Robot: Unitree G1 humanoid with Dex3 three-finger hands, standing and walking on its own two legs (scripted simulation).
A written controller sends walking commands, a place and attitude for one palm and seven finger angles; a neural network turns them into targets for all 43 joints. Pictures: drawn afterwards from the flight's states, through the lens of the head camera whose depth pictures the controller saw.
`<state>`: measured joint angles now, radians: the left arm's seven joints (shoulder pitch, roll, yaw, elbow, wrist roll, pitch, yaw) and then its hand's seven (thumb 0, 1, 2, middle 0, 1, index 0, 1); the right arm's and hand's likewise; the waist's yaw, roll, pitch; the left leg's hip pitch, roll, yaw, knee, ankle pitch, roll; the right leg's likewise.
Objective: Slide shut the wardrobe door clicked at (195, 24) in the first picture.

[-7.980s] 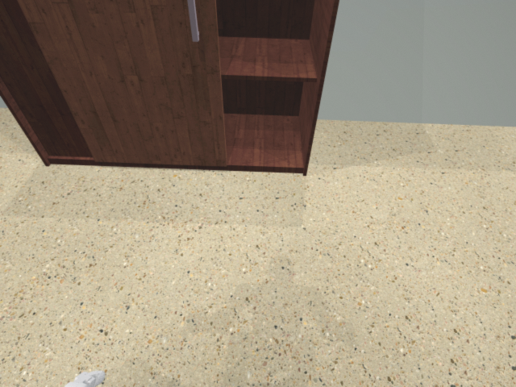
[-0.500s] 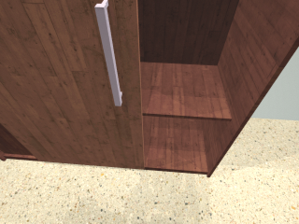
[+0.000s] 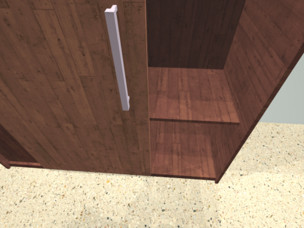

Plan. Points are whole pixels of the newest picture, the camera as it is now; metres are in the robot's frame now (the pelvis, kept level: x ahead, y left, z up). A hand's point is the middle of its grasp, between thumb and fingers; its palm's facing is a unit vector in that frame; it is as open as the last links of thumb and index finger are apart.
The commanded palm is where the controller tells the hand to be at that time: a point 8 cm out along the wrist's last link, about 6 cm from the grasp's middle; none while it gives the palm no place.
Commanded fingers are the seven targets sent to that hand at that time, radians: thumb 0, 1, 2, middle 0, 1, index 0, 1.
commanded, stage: look again from close up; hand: left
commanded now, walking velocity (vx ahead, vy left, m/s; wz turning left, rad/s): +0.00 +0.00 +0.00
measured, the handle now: (121, 66) +0.54 +0.13 +0.15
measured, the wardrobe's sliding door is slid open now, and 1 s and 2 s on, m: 0.44 0.44 0.44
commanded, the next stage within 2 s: shuffle to correct the standing spot in 0.18 s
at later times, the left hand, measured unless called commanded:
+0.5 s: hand out of the picture +0.00 +0.15 -0.18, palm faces +0.09 -0.98 -0.16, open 7.4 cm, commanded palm none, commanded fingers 0.00 0.90 0.90 -0.20 -0.30 -0.20 -0.30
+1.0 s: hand out of the picture +0.13 +0.17 -0.17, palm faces +0.10 -0.96 -0.27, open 7.3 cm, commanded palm none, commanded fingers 0.00 0.90 0.90 -0.20 -0.30 -0.20 -0.30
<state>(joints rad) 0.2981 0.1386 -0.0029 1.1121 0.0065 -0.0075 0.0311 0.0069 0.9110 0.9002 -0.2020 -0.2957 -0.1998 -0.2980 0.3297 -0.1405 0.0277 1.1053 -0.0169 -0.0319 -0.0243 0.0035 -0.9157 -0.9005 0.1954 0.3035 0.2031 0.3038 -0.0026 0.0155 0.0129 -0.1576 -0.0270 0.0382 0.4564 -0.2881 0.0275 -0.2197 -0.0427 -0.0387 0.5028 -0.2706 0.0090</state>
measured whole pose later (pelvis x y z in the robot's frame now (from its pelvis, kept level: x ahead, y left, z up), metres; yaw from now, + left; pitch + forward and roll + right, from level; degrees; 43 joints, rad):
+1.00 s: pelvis +0.08 -0.02 +0.00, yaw +4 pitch -1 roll +2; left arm 0.18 0.17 0.04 1.03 0.02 -0.01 0.05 0.01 0.92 0.90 -0.20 -0.30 -0.20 -0.30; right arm 0.28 -0.14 -0.03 1.10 0.00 0.01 -0.04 0.00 -0.91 -0.90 0.20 0.30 0.20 0.30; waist -0.02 0.01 0.08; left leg -0.27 0.00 0.03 0.77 -0.53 -0.01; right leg -0.31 -0.06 -0.10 0.58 -0.26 -0.04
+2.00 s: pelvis +0.09 +0.03 +0.00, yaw +2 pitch -2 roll +0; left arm 0.28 0.14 0.00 1.10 0.01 0.00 0.05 0.01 0.91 0.90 -0.20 -0.30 -0.20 -0.30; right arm 0.25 -0.17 0.00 1.11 -0.01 -0.02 -0.02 0.00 -0.91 -0.90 0.20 0.30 0.20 0.30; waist -0.01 0.01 0.04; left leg -0.12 -0.03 0.08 0.43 -0.29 0.04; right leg -0.23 -0.07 -0.03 0.46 -0.20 0.04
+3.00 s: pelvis +0.09 +0.00 +0.01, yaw +3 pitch -1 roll +0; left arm 0.24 0.18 0.01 1.14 0.01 -0.02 0.03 0.01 0.91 0.90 -0.20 -0.30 -0.20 -0.30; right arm 0.25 -0.20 0.00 1.16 -0.01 -0.02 -0.02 0.00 -0.91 -0.90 0.20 0.30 0.20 0.30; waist -0.01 0.02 0.03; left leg -0.09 0.02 0.05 0.36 -0.25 0.00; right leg -0.19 -0.02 -0.06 0.39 -0.18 -0.01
